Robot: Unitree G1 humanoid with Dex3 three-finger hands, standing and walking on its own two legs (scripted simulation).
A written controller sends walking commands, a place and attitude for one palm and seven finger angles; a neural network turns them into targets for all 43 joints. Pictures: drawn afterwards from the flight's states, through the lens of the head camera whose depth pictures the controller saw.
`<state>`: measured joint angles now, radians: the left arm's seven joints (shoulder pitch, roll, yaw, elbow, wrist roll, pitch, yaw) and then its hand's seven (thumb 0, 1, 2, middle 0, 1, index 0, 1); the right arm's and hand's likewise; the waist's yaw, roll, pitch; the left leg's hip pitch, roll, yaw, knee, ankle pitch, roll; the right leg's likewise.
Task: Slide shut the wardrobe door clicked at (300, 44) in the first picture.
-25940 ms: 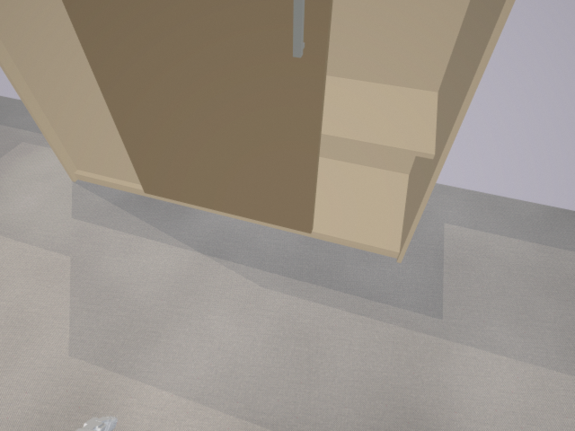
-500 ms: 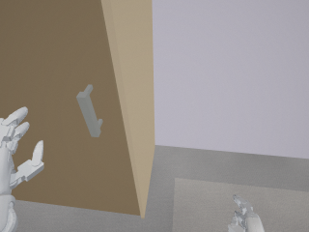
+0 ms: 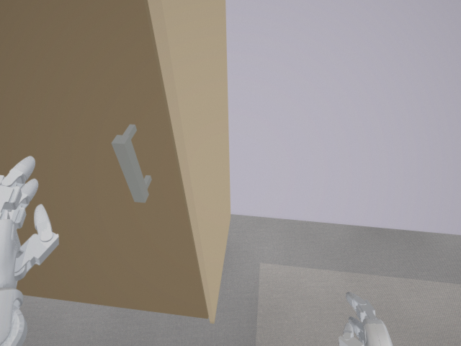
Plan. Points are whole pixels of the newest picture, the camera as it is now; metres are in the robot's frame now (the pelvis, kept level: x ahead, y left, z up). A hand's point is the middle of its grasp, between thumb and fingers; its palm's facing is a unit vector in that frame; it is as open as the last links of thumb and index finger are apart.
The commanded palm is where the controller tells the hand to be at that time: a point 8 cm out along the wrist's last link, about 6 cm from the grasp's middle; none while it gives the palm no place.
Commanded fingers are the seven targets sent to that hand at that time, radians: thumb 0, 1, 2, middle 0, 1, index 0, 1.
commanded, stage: step back with the hand held close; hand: left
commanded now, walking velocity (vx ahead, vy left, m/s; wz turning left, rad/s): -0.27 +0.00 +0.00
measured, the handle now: (136, 164) +0.37 +0.23 +0.14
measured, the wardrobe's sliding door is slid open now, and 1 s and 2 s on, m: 0.00 0.00 0.00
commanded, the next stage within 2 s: stop stepping back and stand still in 0.88 s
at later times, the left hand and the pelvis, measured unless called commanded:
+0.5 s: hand (8, 283) +0.13 +0.29 +0.16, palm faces +0.43 -0.77 -0.48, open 7.4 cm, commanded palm +0.07 +0.33 +0.17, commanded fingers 0.00 0.90 0.90 -0.20 -0.30 -0.20 -0.30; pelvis -0.08 +0.03 -0.02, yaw -1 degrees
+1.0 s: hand out of the picture +0.00 +0.29 +0.17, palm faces +0.48 -0.76 -0.44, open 7.4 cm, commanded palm -0.07 +0.34 +0.17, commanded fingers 0.00 0.90 0.90 -0.20 -0.30 -0.20 -0.30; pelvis -0.21 +0.04 -0.04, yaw +1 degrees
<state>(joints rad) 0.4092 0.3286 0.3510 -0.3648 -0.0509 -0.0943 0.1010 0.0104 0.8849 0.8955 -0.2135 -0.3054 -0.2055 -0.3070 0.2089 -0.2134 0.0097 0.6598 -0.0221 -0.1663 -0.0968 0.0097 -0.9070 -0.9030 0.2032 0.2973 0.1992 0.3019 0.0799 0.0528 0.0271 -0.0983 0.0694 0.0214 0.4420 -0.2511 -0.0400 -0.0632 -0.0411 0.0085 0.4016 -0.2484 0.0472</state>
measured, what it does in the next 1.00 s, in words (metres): shifts its weight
